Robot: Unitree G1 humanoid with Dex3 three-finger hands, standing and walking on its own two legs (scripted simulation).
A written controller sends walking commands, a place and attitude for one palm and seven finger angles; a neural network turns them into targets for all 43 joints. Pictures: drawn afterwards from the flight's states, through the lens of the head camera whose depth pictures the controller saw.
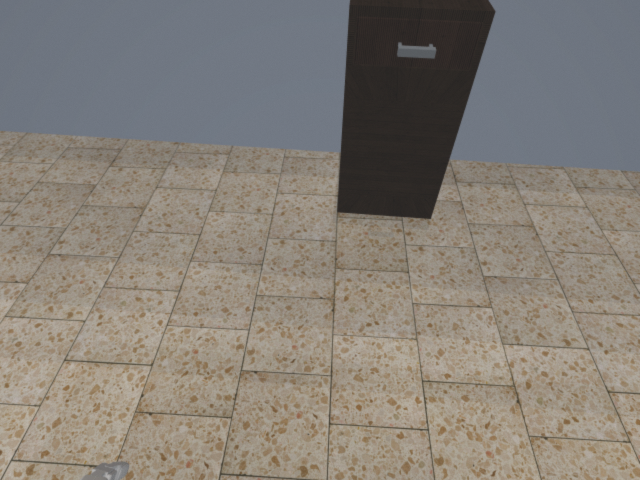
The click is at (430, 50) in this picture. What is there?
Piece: drawer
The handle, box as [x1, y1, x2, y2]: [397, 42, 435, 58]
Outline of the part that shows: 398,42 397,56 434,58 435,47 433,47 432,44 429,44 428,47 405,46 402,45 401,42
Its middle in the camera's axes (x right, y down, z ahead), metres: +0.30 -0.59 +1.21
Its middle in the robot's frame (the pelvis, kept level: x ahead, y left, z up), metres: +1.32 -0.23 -0.01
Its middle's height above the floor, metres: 0.76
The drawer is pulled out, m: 0.00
